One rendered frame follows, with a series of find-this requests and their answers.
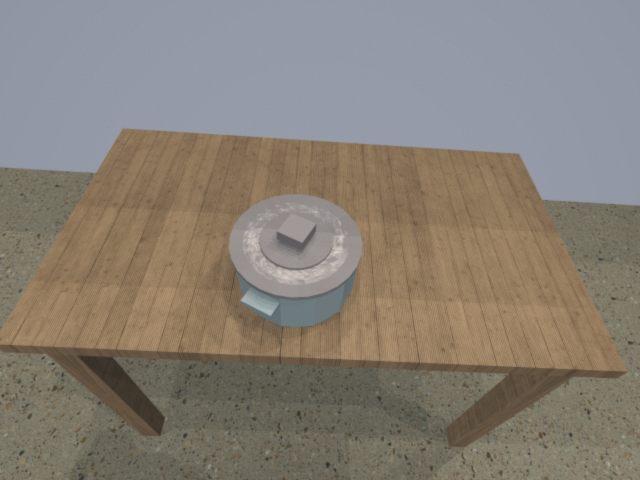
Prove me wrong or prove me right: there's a knob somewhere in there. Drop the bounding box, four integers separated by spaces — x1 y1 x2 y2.
277 213 316 251

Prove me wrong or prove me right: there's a lid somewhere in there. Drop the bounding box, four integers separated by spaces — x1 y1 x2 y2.
229 194 363 300

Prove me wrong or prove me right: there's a table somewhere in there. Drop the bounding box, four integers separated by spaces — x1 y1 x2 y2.
0 128 628 447

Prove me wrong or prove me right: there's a pot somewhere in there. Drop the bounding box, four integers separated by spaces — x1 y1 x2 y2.
238 209 357 327

